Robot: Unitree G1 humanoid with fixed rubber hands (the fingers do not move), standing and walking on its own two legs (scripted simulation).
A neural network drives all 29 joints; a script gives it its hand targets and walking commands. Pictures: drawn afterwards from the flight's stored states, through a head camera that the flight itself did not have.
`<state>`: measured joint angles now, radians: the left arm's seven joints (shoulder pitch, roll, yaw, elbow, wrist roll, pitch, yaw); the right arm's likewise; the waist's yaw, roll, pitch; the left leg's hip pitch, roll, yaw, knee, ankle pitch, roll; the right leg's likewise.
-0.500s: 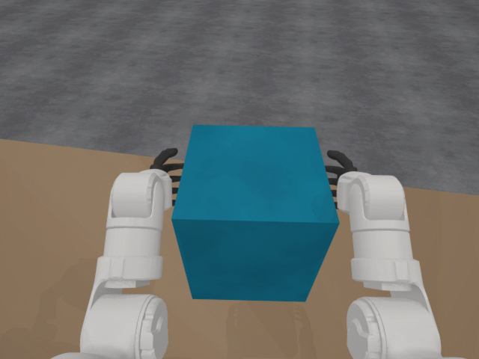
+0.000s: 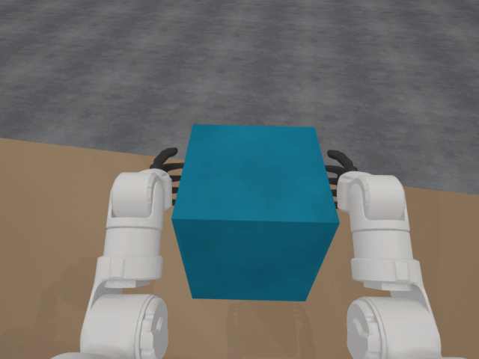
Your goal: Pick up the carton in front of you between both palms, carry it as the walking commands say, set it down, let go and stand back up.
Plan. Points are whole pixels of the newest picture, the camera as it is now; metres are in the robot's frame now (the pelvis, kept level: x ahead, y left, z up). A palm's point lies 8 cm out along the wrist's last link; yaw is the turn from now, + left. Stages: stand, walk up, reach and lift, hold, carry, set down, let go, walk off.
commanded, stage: carry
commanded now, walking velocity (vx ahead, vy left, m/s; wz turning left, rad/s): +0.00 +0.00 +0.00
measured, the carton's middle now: (251, 216) +0.34 +0.00 +0.05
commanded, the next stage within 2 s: none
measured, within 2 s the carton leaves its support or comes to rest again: neither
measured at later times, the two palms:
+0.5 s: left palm (193, 154) +0.42 +0.10 +0.13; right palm (361, 164) +0.41 -0.20 +0.12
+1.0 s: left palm (187, 107) +0.67 +0.15 +0.06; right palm (307, 108) +0.66 -0.14 +0.07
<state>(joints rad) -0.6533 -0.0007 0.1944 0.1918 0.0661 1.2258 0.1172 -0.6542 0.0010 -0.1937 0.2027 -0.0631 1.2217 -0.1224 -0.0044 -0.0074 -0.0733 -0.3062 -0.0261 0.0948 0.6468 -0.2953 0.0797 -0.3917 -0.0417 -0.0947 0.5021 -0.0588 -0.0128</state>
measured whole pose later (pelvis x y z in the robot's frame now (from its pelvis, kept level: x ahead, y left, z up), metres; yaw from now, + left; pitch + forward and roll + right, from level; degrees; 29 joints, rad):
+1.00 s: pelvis +0.31 +0.00 -0.03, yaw -2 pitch +4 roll -1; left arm -0.64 0.01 0.19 0.17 0.03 1.17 0.13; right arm -0.63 0.06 -0.23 0.15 -0.11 1.17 -0.13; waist 0.02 -0.02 -0.03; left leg -0.51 -0.01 0.12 0.63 -0.13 0.12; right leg -0.36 0.01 -0.02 1.18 -0.51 -0.02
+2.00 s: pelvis +0.90 -0.01 -0.08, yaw -3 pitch +4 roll -1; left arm -0.64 0.00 0.19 0.11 0.04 1.17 0.12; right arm -0.63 0.04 -0.22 0.07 -0.09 1.19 -0.13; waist 0.06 0.01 -0.09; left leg -0.50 -0.02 0.12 0.46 0.08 0.09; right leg -0.09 0.05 -0.08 0.71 -0.51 -0.05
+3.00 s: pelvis +1.48 -0.03 -0.10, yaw -1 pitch +6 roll +1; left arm -0.59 -0.03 0.19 0.01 0.04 1.16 0.11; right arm -0.58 0.03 -0.20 -0.02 -0.06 1.19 -0.13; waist 0.05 0.01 -0.06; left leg -0.65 0.03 0.09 0.60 -0.02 0.04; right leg -0.08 0.04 -0.08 0.40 -0.38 -0.08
